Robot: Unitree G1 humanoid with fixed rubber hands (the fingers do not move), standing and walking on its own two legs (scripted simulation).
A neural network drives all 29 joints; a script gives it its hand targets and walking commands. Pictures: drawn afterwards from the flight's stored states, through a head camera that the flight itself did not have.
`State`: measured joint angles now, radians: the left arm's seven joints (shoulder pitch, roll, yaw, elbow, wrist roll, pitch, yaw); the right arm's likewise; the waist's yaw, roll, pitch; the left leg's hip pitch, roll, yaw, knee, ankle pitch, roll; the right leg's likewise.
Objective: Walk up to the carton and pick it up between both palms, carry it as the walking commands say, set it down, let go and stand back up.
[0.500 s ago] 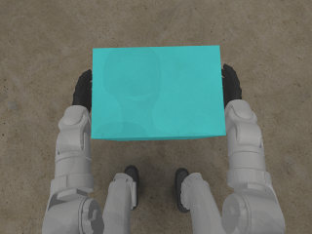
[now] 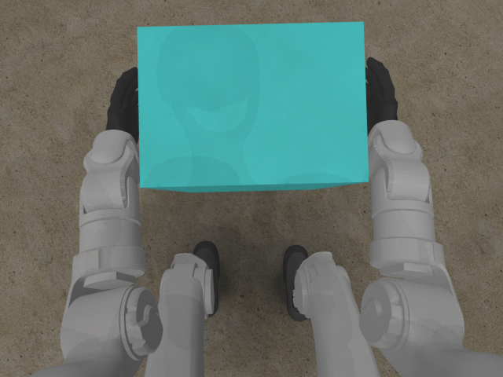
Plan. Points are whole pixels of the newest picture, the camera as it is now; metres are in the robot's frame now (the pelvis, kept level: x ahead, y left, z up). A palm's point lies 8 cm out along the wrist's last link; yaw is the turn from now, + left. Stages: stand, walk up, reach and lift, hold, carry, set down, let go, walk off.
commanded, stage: set down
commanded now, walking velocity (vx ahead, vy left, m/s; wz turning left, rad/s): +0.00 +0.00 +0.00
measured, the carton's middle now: (251, 132) +0.47 +0.02 -0.19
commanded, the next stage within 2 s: none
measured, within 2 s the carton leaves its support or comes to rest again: rests again in 1.96 s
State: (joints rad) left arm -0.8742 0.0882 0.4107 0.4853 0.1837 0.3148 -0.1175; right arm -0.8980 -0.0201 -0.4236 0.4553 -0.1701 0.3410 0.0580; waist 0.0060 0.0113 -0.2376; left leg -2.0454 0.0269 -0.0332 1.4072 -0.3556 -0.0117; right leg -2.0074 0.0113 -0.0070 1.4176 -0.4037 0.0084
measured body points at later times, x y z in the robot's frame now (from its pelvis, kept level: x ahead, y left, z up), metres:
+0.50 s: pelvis -0.02 +0.00 -0.07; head +0.33 +0.01 +0.21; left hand +0.50 +0.20 -0.22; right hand +0.51 -0.16 -0.21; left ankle +0.10 +0.13 -0.52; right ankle +0.09 -0.12 -0.52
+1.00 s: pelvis -0.03 +0.00 -0.12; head +0.36 +0.01 +0.11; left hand +0.52 +0.20 -0.30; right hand +0.53 -0.16 -0.29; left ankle +0.10 +0.13 -0.52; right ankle +0.09 -0.12 -0.52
